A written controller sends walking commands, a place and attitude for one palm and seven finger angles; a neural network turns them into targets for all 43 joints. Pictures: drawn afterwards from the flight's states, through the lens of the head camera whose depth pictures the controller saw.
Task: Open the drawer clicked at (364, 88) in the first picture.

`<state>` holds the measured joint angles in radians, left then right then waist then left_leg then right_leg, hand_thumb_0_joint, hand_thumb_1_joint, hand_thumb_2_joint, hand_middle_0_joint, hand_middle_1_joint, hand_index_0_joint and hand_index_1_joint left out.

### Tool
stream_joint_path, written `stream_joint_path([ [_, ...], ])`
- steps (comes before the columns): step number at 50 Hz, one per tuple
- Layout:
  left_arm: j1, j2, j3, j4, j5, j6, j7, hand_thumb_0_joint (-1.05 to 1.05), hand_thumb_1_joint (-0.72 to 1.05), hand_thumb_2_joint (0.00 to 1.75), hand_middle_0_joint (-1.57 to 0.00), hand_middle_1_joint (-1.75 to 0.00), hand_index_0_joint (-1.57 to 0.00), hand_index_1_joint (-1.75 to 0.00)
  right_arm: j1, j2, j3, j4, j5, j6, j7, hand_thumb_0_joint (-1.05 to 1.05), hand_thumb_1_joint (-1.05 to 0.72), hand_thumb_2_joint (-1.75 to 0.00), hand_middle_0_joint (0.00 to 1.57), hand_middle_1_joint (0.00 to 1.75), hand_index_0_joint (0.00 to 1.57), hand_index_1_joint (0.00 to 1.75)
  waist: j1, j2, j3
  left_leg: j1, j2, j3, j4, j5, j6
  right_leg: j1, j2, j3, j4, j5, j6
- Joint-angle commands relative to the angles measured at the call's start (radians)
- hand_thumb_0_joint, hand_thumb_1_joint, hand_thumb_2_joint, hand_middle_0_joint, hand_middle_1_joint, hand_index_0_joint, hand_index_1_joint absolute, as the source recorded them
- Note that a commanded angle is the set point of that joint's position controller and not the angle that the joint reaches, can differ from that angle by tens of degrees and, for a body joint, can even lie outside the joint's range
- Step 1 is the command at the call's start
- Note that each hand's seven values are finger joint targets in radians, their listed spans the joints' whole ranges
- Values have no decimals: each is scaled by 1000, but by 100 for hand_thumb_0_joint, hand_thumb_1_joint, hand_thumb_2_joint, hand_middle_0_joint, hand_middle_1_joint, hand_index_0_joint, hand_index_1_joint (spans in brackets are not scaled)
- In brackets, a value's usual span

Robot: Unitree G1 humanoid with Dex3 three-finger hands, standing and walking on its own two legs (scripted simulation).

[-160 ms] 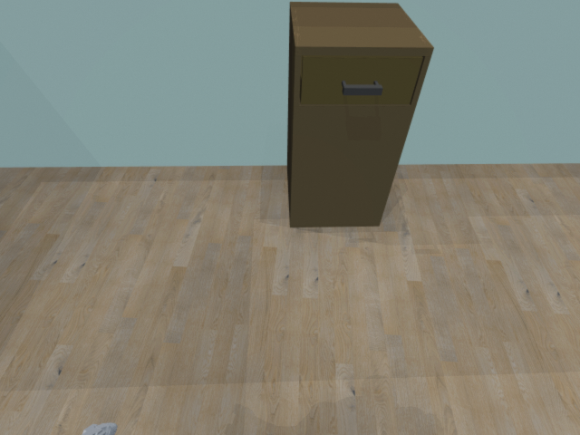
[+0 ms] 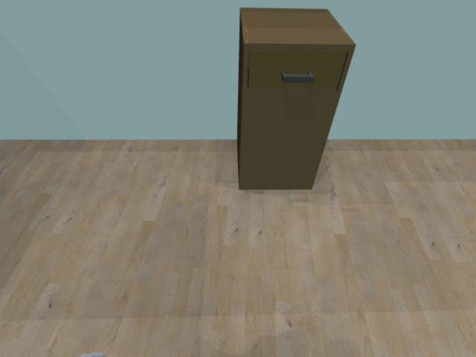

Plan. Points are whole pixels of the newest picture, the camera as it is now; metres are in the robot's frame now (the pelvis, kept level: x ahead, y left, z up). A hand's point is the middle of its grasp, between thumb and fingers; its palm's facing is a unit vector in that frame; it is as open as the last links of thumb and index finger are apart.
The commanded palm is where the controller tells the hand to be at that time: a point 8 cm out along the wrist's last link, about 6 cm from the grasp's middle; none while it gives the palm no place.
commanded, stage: stand and wait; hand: left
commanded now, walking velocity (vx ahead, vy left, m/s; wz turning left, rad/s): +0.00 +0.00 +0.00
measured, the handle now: (297, 75) +1.14 -0.17 -0.05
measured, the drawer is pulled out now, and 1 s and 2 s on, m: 0.00 0.00 0.00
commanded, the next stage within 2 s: look at it before walking up in 0.66 s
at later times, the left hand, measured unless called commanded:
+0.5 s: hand out of the picture +0.06 +0.23 -0.15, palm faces -0.03 -0.94 -0.33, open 7.4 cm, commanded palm none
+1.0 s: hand out of the picture +0.07 +0.23 -0.15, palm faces -0.03 -0.95 -0.32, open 7.4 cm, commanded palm none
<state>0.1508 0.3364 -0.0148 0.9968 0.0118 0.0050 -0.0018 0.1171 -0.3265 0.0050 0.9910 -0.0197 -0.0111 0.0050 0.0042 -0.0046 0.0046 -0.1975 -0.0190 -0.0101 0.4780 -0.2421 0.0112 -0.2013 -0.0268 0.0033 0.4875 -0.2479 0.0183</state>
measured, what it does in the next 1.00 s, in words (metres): stands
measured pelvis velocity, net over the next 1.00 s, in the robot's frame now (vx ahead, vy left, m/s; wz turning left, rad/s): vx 0.00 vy -0.01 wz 0.00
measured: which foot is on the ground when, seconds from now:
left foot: down 0.00-1.00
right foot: down 0.00-1.00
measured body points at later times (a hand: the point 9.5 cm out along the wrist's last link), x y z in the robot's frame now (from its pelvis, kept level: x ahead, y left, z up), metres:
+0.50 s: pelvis -0.01 -0.01 +0.00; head -0.01 -0.01 +0.45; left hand +0.06 +0.28 -0.13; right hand +0.06 -0.31 -0.13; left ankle +0.01 +0.11 -0.74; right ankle +0.01 -0.13 -0.74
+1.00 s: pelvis +0.00 -0.01 +0.01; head +0.00 -0.01 +0.46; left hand +0.07 +0.28 -0.13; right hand +0.07 -0.31 -0.13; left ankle +0.01 +0.11 -0.74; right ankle +0.01 -0.13 -0.74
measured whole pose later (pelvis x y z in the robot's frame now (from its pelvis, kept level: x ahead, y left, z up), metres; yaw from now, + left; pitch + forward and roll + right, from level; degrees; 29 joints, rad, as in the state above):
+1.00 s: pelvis +0.00 -0.01 +0.01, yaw +0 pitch -2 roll +0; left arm 0.15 0.34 -0.01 1.09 0.01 -0.01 0.00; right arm 0.13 -0.33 0.00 1.11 -0.01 -0.01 0.00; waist 0.00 -0.01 0.03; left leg -0.17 0.00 -0.02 0.39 -0.19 -0.01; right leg -0.17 0.00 0.00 0.40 -0.19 0.00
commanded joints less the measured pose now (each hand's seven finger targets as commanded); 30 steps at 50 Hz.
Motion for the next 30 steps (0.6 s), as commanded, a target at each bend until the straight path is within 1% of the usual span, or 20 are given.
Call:
stream_joint_path([
  [1, -54, 206, 47, -60, 1, -26, 13, 0, 90, 90, -20, -30, -20, -30, -50, -209, -50, -48, 5, -22, -12, 0, -90, -90, 20, 30, 20, 30, -6, 3, -20, -15, 112, -105, -118, 79, 32, 3, -83, 93, -107, 49, -49],
  [2, -54, 208, 49, -57, 2, -26, 13, 0, 90, 90, -20, -30, -20, -30, -48, -211, -50, -46, 6, -22, -12, 0, -90, -90, 20, 30, 20, 30, -7, 1, -22, -14, 112, -107, -119, 81, 32, 4, -82, 93, -110, 47, -51],
  [3, -52, 205, 48, -53, 2, -26, 13, 0, 90, 90, -20, -30, -20, -30, -52, -209, -50, -42, 5, -22, -12, 0, -90, -90, 20, 30, 20, 30, -5, 12, -18, -13, 113, -105, -123, 69, 31, -1, -83, 94, -114, 35, -50],
  [8, -45, 204, 48, -34, 2, -28, 12, 0, 90, 90, -20, -30, -20, -30, -49, -205, -49, -20, 6, -21, -11, 0, -90, -90, 20, 30, 20, 30, -5, 7, -24, -6, 111, -103, -125, 56, 27, -2, -88, 103, -135, 14, -51],
  [12, -39, 205, 49, -17, 0, -31, 12, 0, 90, 90, -20, -30, -20, -30, -41, -206, -47, -3, 9, -22, -12, 0, -90, -90, 20, 30, 20, 30, -5, 2, -44, 8, 116, -103, -125, 79, 24, 16, -90, 105, -140, 36, -52],
  [15, -38, 203, 49, -5, -1, -33, 13, 0, 90, 90, -20, -30, -20, -30, -39, -205, -46, 14, 9, -23, -12, 0, -90, -90, 20, 30, 20, 30, -5, -2, -44, 11, 117, -100, -127, 91, 21, 23, -96, 109, -148, 50, -53],
  [20, -36, 206, 49, 13, -1, -32, 13, 0, 90, 90, -20, -30, -20, -30, -31, -208, -45, 34, 10, -22, -12, 0, -90, -90, 20, 30, 20, 30, -4, 0, -35, 13, 121, -101, -135, 87, 19, 25, -95, 110, -156, 46, -52],
  [28, -39, 209, 49, 22, 0, -30, 13, 0, 90, 90, -20, -30, -20, -30, -27, -211, -43, 52, 10, -20, -11, 0, -90, -90, 20, 30, 20, 30, -2, -2, -5, -2, 122, -106, -156, 53, 17, 15, -94, 112, -175, 2, -50],
  [30, -42, 209, 48, 23, 0, -30, 13, 0, 90, 90, -20, -30, -20, -30, -23, -212, -42, 56, 9, -21, -12, 0, -90, -90, 20, 30, 20, 30, -3, 2, -13, 1, 123, -108, -160, 60, 17, 22, -91, 113, -173, 11, -50],
])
